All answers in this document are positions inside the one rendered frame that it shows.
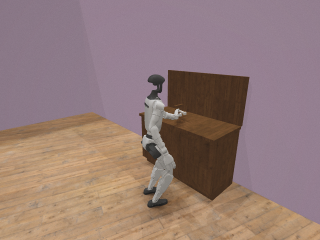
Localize robot left forearm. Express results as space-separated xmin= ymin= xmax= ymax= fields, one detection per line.
xmin=163 ymin=112 xmax=179 ymax=120

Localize left robot hand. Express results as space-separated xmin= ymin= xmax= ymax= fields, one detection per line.
xmin=174 ymin=109 xmax=182 ymax=117

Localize robot torso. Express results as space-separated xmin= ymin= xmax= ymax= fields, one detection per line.
xmin=142 ymin=97 xmax=164 ymax=152

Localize right robot hand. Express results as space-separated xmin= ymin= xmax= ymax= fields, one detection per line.
xmin=162 ymin=153 xmax=176 ymax=173

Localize right robot foot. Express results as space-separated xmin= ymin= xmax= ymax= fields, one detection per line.
xmin=147 ymin=198 xmax=168 ymax=208

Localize right robot upper arm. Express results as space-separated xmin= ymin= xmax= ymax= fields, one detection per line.
xmin=148 ymin=100 xmax=165 ymax=133

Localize robot right forearm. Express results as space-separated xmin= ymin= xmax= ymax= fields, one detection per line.
xmin=150 ymin=126 xmax=169 ymax=156

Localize counter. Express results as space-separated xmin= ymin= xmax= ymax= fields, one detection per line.
xmin=139 ymin=70 xmax=250 ymax=201

